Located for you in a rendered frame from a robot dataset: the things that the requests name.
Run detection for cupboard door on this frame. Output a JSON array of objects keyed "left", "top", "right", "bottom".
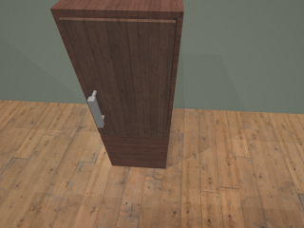
[{"left": 58, "top": 17, "right": 176, "bottom": 139}]

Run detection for handle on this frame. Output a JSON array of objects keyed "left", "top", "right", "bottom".
[{"left": 87, "top": 90, "right": 105, "bottom": 128}]

